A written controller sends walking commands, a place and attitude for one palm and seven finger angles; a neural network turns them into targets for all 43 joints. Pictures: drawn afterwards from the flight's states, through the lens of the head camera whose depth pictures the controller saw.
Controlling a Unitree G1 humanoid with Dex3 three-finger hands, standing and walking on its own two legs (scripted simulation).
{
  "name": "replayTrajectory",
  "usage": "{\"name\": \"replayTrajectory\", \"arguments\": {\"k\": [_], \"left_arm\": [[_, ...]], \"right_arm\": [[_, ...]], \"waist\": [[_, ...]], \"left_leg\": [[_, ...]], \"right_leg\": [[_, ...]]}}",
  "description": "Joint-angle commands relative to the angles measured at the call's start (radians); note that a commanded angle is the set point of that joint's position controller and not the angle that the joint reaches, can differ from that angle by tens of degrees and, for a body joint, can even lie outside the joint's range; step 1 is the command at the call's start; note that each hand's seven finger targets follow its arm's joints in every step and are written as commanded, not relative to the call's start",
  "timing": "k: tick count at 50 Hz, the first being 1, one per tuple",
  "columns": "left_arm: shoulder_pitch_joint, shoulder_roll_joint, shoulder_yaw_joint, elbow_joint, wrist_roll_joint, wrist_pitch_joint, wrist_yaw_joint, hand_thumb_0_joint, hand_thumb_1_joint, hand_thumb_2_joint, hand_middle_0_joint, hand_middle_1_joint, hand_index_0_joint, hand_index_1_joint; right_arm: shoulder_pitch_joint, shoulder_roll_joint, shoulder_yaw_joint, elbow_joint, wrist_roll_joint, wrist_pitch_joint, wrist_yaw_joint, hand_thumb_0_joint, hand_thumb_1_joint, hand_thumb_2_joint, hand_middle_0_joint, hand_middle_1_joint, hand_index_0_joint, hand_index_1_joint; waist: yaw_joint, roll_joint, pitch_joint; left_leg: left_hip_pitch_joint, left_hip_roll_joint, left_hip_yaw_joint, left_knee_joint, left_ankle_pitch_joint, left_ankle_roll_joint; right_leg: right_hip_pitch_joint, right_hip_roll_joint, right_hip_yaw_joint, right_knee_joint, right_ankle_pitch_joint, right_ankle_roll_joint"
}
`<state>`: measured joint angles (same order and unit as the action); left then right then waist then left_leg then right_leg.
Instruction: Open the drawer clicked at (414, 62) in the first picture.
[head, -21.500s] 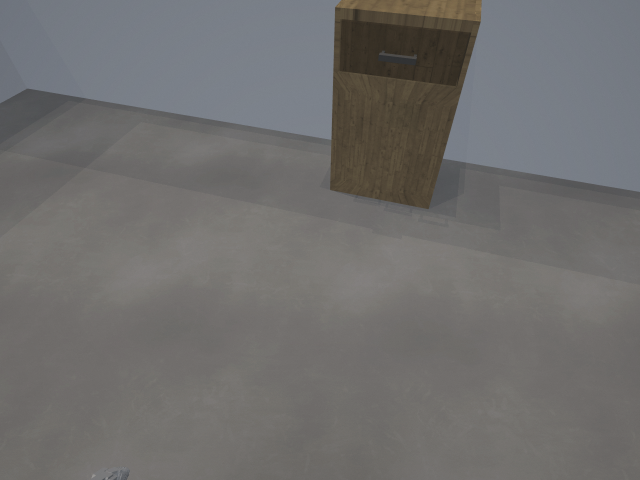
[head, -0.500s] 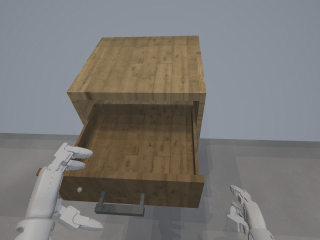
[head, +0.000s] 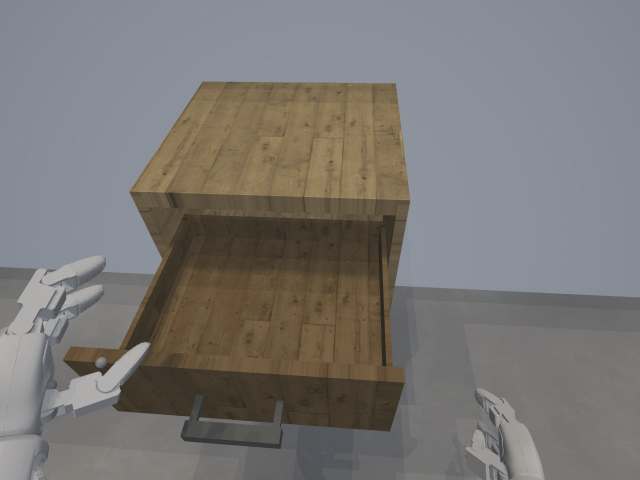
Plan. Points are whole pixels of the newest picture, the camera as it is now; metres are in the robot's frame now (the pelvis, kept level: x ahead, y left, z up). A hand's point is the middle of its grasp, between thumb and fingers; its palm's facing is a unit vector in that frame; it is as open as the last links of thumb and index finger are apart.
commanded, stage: draw the hand back to the body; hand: left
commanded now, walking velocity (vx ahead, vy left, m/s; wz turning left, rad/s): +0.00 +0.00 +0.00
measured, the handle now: (235, 419) +0.22 +0.15 -0.08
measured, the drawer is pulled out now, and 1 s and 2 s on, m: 0.30 0.30 0.30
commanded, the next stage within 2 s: step back with the hand held close in 0.38 s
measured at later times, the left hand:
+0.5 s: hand (93, 363) +0.18 +0.23 +0.15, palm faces +0.39 -0.82 -0.41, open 7.5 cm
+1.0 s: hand (60, 395) +0.15 +0.25 +0.15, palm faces +0.28 -0.80 -0.53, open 7.4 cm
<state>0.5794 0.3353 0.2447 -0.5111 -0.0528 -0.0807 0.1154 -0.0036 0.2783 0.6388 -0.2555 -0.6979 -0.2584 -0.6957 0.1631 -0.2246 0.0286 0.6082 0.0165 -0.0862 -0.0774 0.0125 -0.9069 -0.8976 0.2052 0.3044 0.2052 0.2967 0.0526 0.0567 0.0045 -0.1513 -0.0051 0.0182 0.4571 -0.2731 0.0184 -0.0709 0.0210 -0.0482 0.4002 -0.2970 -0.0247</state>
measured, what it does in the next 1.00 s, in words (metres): stands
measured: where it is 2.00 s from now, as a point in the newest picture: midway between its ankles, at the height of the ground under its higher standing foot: outside the picture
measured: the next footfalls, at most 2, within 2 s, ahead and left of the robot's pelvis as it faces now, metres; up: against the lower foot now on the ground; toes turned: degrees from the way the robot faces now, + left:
right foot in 1.52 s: -0.12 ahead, -0.11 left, +0.00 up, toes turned -3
left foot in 1.92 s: -0.14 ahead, +0.11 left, +0.00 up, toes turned +1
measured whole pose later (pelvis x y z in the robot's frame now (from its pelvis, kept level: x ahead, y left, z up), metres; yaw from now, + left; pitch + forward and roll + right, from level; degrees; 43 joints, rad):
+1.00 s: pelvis -0.05 +0.01 -0.01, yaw +0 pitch +3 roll +0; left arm 0.68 0.43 0.39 -0.63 -0.06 -0.17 0.14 0.01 0.88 0.90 -0.22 -0.30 -0.22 -0.30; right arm 0.15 -0.21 -0.01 0.54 0.03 0.00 -0.07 0.01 -0.91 -0.90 0.20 0.30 0.20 0.30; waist 0.00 0.00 0.05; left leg -0.36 -0.01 0.03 0.53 -0.22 0.04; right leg -0.30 0.01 -0.04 0.53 -0.27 -0.01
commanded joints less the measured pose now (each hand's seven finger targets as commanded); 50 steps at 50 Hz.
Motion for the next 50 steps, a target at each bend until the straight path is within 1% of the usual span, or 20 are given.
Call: {"name": "replayTrajectory", "arguments": {"k": [1, 2, 5, 7, 9, 11, 14, 16, 24, 25, 27, 28, 31, 34, 35, 38, 40, 42, 46, 50], "left_arm": [[-0.070, 0.165, 0.149, -0.207, -0.009, -0.062, 0.020, 0.000, 0.620, 0.780, -0.220, -0.480, -0.220, -0.480], [-0.051, 0.150, 0.141, -0.192, -0.014, -0.059, 0.020, 0.000, 0.655, 0.795, -0.218, -0.458, -0.218, -0.458], [-0.082, 0.151, 0.142, -0.205, -0.015, -0.057, 0.016, 0.000, 0.760, 0.840, -0.210, -0.390, -0.210, -0.390], [-0.067, 0.129, 0.121, -0.175, -0.016, -0.054, 0.014, 0.000, 0.830, 0.870, -0.205, -0.345, -0.205, -0.345], [-0.078, 0.139, 0.125, -0.190, -0.014, -0.054, 0.015, 0.000, 0.900, 0.900, -0.200, -0.300, -0.200, -0.300], [-0.090, 0.160, 0.141, -0.204, -0.011, -0.056, 0.018, 0.000, 0.900, 0.900, -0.200, -0.300, -0.200, -0.300], [-0.078, 0.155, 0.140, -0.192, -0.017, -0.054, 0.018, 0.000, 0.900, 0.900, -0.200, -0.300, -0.200, -0.300], [-0.097, 0.173, 0.153, -0.216, -0.012, -0.061, 0.021, 0.000, 0.900, 0.900, -0.200, -0.300, -0.200, -0.300], [-0.070, 0.149, 0.135, -0.198, -0.015, -0.059, 0.018, 0.000, 0.900, 0.900, -0.200, -0.300, -0.200, -0.300], [-0.274, 0.319, 0.311, -0.296, -0.016, -0.111, 0.029, 0.000, 0.900, 0.900, -0.200, -0.300, -0.200, -0.300], [-0.093, 0.208, 0.239, -0.167, -0.009, -0.119, 0.010, 0.000, 0.900, 0.900, -0.200, -0.300, -0.200, -0.300], [-0.042, 0.169, 0.203, -0.155, -0.007, -0.117, 0.000, 0.000, 0.900, 0.900, -0.200, -0.300, -0.200, -0.300], [0.037, 0.153, 0.186, -0.184, -0.003, -0.125, -0.003, 0.000, 0.900, 0.900, -0.200, -0.300, -0.200, -0.300], [0.082, 0.189, 0.220, -0.230, -0.001, -0.127, 0.006, 0.000, 0.900, 0.900, -0.200, -0.300, -0.200, -0.300], [0.080, 0.217, 0.239, -0.263, -0.001, -0.133, 0.011, 0.000, 0.900, 0.900, -0.200, -0.300, -0.200, -0.300], [0.116, 0.224, 0.257, -0.290, -0.004, -0.139, 0.022, 0.000, 0.900, 0.900, -0.200, -0.300, -0.200, -0.300], [0.118, 0.248, 0.275, -0.319, -0.007, -0.144, 0.029, 0.000, 0.900, 0.900, -0.200, -0.300, -0.200, -0.300], [0.137, 0.230, 0.268, -0.309, -0.011, -0.143, 0.034, 0.000, 0.900, 0.900, -0.200, -0.300, -0.200, -0.300], [0.143, 0.224, 0.267, -0.310, -0.011, -0.150, 0.042, 0.000, 0.900, 0.900, -0.200, -0.300, -0.200, -0.300], [0.112, 0.222, 0.262, -0.334, -0.008, -0.157, 0.046, 0.000, 0.900, 0.900, -0.200, -0.300, -0.200, -0.300]], "right_arm": [[-0.142, -0.088, -0.037, -0.162, -0.003, -0.054, -0.005, 0.000, -0.900, -0.900, 0.200, 0.300, 0.200, 0.300], [-0.143, -0.085, -0.039, -0.164, 0.000, -0.052, -0.005, 0.000, -0.900, -0.900, 0.200, 0.300, 0.200, 0.300], [-0.148, -0.092, -0.040, -0.163, 0.001, -0.048, -0.004, 0.000, -0.900, -0.900, 0.200, 0.300, 0.200, 0.300], [-0.143, -0.092, -0.039, -0.162, 0.000, -0.046, -0.001, 0.000, -0.900, -0.900, 0.200, 0.300, 0.200, 0.300], [-0.148, -0.093, -0.040, -0.167, -0.001, -0.045, -0.001, 0.000, -0.900, -0.900, 0.200, 0.300, 0.200, 0.300], [-0.148, -0.094, -0.038, -0.164, -0.003, -0.046, -0.002, 0.000, -0.900, -0.900, 0.200, 0.300, 0.200, 0.300], [-0.153, -0.089, -0.040, -0.167, -0.002, -0.042, -0.004, 0.000, -0.900, -0.900, 0.200, 0.300, 0.200, 0.300], [-0.151, -0.092, -0.036, -0.161, -0.004, -0.047, -0.004, 0.000, -0.900, -0.900, 0.200, 0.300, 0.200, 0.300], [-0.151, -0.090, -0.041, -0.162, -0.001, -0.046, -0.003, 0.000, -0.900, -0.900, 0.200, 0.300, 0.200, 0.300], [-0.102, -0.102, -0.028, -0.217, 0.009, -0.027, 0.002, 0.000, -0.900, -0.900, 0.200, 0.300, 0.200, 0.300], [-0.106, -0.092, -0.045, -0.182, 0.004, -0.009, 0.006, 0.000, -0.900, -0.900, 0.200, 0.300, 0.200, 0.300], [-0.117, -0.100, -0.052, -0.192, 0.004, 0.000, 0.010, 0.000, -0.900, -0.900, 0.200, 0.300, 0.200, 0.300], [-0.128, -0.109, -0.060, -0.204, 0.004, 0.022, 0.012, 0.000, -0.900, -0.900, 0.200, 0.300, 0.200, 0.300], [-0.137, -0.106, -0.075, -0.226, 0.009, 0.044, 0.012, 0.000, -0.900, -0.900, 0.200, 0.300, 0.200, 0.300], [-0.141, -0.110, -0.076, -0.228, 0.009, 0.047, 0.009, 0.000, -0.900, -0.900, 0.200, 0.300, 0.200, 0.300], [-0.132, -0.101, -0.082, -0.239, 0.013, 0.059, 0.006, 0.000, -0.900, -0.900, 0.200, 0.300, 0.200, 0.300], [-0.138, -0.102, -0.084, -0.242, 0.014, 0.057, 0.001, 0.000, -0.900, -0.900, 0.200, 0.300, 0.200, 0.300], [-0.131, -0.097, -0.084, -0.242, 0.013, 0.055, -0.001, 0.000, -0.900, -0.900, 0.200, 0.300, 0.200, 0.300], [-0.121, -0.099, -0.085, -0.234, 0.012, 0.035, -0.003, 0.000, -0.900, -0.900, 0.200, 0.300, 0.200, 0.300], [-0.105, -0.111, -0.087, -0.229, 0.010, 0.012, -0.002, 0.000, -0.900, -0.900, 0.200, 0.300, 0.200, 0.300]], "waist": [[0.011, -0.006, -0.086], [0.007, -0.028, -0.075], [0.005, 0.021, -0.073], [0.003, -0.018, -0.062], [0.005, -0.017, -0.066], [0.011, 0.004, -0.083], [0.008, -0.042, -0.071], [0.011, 0.007, -0.084], [0.008, -0.011, -0.076], [-0.025, 0.072, 0.039], [-0.035, -0.105, 0.001], [-0.038, -0.115, -0.026], [-0.034, -0.026, -0.110], [-0.032, -0.060, -0.154], [-0.033, -0.041, -0.172], [-0.037, -0.040, -0.189], [-0.036, -0.013, -0.189], [-0.038, -0.002, -0.177], [-0.039, 0.027, -0.155], [-0.045, 0.038, -0.138]], "left_leg": [[0.105, 0.049, -0.028, -0.039, 0.323, 0.006], [0.098, 0.053, -0.030, -0.040, 0.325, 0.006], [0.108, 0.051, -0.027, -0.038, 0.325, 0.005], [0.105, 0.054, -0.033, -0.047, 0.317, 0.006], [0.108, 0.054, -0.032, -0.047, 0.317, 0.008], [0.112, 0.048, -0.030, -0.046, 0.312, 0.007], [0.106, 0.051, -0.030, -0.048, 0.292, 0.010], [0.111, 0.045, -0.031, -0.045, 0.291, 0.007], [0.112, 0.050, -0.027, -0.042, 0.305, 0.008], [0.037, 0.052, -0.058, -0.023, 0.229, 0.020], [0.038, 0.056, -0.060, 0.008, 0.217, 0.026], [0.040, 0.058, -0.052, 0.014, 0.245, 0.027], [0.053, 0.076, -0.046, 0.004, 0.345, 0.032], [0.030, 0.095, -0.055, 0.009, 0.407, 0.031], [0.032, 0.095, -0.060, 0.010, 0.425, 0.031], [-0.005, 0.107, -0.071, 0.019, 0.443, 0.028], [-0.024, 0.115, -0.088, 0.011, 0.430, 0.029], [-0.060, 0.126, -0.101, -0.003, 0.401, 0.032], [-0.154, 0.155, -0.132, -0.050, 0.254, 0.046], [-0.237, 0.160, -0.147, -0.060, 0.122, 0.050]], "right_leg": [[-0.066, -0.048, 0.008, -0.060, 0.326, 0.004], [-0.062, -0.049, 0.005, -0.054, 0.331, 0.005], [-0.068, -0.049, 0.014, -0.065, 0.328, 0.002], [-0.071, -0.048, 0.005, -0.061, 0.313, 0.006], [-0.070, -0.049, 0.007, -0.061, 0.315, 0.007], [-0.064, -0.049, 0.011, -0.066, 0.317, 0.004], [-0.067, -0.050, 0.013, -0.068, 0.303, 0.007], [-0.066, -0.050, 0.015, -0.073, 0.299, 0.003], [-0.066, -0.050, 0.014, -0.065, 0.318, 0.007], [-0.160, -0.089, 0.109, -0.110, 0.353, 0.000], [-0.160, -0.115, 0.127, -0.108, 0.420, 0.011], [-0.147, -0.120, 0.121, -0.091, 0.459, 0.017], [-0.120, -0.121, 0.100, -0.038, 0.471, 0.024], [-0.104, -0.115, 0.090, -0.001, 0.458, 0.026], [-0.100, -0.118, 0.091, 0.013, 0.466, 0.023], [-0.096, -0.116, 0.085, 0.046, 0.444, 0.019], [-0.108, -0.111, 0.085, 0.059, 0.404, 0.018], [-0.112, -0.099, 0.074, 0.076, 0.348, 0.021], [-0.112, -0.083, 0.064, 0.115, 0.209, 0.025], [-0.103, -0.081, 0.079, 0.135, 0.174, 0.021]]}}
